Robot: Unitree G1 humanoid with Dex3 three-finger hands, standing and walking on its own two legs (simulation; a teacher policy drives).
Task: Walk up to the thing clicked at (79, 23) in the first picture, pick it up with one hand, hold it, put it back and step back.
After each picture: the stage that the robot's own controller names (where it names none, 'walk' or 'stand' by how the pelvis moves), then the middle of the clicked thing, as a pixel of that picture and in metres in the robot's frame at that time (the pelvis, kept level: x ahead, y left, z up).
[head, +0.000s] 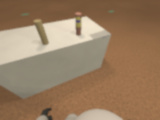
stand; (78, 25) +0.99 +0.19 +0.08
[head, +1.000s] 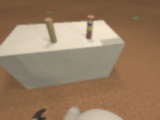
walk; (89, 28) +0.93 +0.10 +0.09
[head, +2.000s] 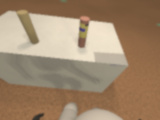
walk; (82, 34) +0.64 +0.14 +0.12
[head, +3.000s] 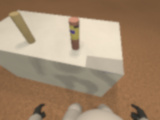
stand; (74, 35) +0.59 +0.17 +0.11
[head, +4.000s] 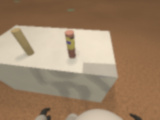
stand; (71, 45) +0.57 +0.20 +0.08
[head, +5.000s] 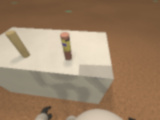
stand; (66, 47) +0.56 +0.22 +0.08
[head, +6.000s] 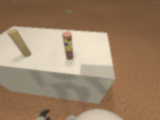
stand; (68, 47) +0.56 +0.21 +0.08
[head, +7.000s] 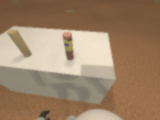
stand; (68, 47) +0.56 +0.21 +0.08
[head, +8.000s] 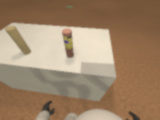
rise first; (68, 44) +0.56 +0.21 +0.08
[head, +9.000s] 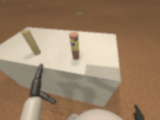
rise first; (75, 47) +0.57 +0.20 +0.08
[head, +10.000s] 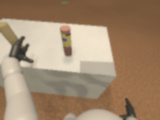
go down; (66, 42) +0.57 +0.18 +0.09
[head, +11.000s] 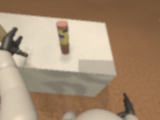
go down; (64, 40) +0.56 +0.18 +0.11
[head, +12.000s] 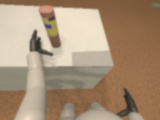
close in; (52, 30) +0.56 +0.21 +0.14
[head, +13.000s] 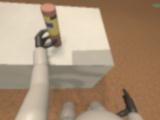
lift; (53, 29) +0.56 +0.20 +0.15
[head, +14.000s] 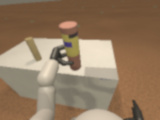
lift; (72, 50) +0.30 +0.11 +0.30
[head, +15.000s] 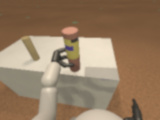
hold; (73, 53) +0.33 +0.12 +0.26
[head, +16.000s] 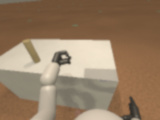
hold; (78, 114) +0.29 +0.15 -0.63
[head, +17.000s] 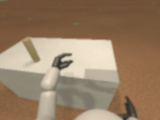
hold; out of the picture +0.07 +0.24 -0.74
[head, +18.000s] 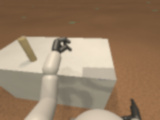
crouch; out of the picture +0.08 +0.24 -0.73
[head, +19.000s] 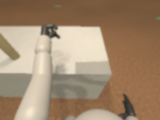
lower; out of the picture +0.06 +0.23 -0.73
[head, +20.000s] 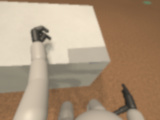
lower; (61, 116) +0.07 +0.20 -0.67
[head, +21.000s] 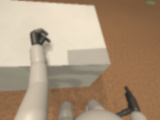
lower; (60, 117) +0.06 +0.20 -0.67
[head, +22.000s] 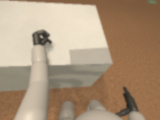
lower; (62, 116) +0.06 +0.19 -0.67
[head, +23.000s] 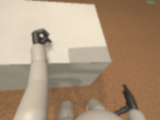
lower; (61, 115) +0.07 +0.20 -0.67
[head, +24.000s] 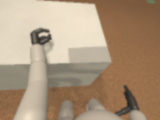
open; (61, 115) +0.07 +0.20 -0.67
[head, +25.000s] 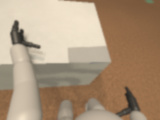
sink last; (60, 115) +0.07 +0.20 -0.67
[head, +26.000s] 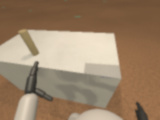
sink last; out of the picture +0.06 +0.21 -0.70
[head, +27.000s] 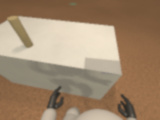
stand; out of the picture +0.07 +0.19 -0.70
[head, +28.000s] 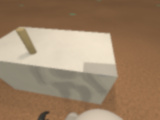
stand; out of the picture +0.08 +0.20 -0.73
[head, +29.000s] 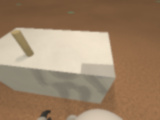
stand; out of the picture +0.07 +0.21 -0.75
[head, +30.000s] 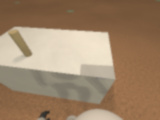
stand; out of the picture +0.05 +0.21 -0.75
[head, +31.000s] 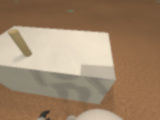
stand; out of the picture +0.05 +0.21 -0.75
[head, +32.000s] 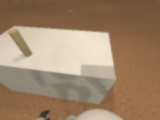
stand; out of the picture +0.05 +0.21 -0.75
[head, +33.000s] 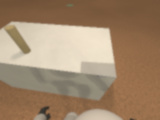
walk; out of the picture +0.05 +0.21 -0.74
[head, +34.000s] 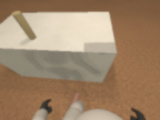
walk; (74, 102) +0.22 +0.21 -0.73
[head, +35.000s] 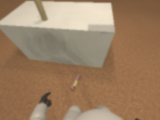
walk; (75, 81) +0.52 +0.20 -0.72
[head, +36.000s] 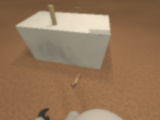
stand; (76, 79) +0.69 +0.22 -0.73
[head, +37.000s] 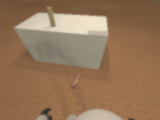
stand; (76, 80) +0.70 +0.21 -0.75
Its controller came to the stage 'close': yes
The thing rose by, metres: 0.20
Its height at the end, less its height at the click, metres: -0.82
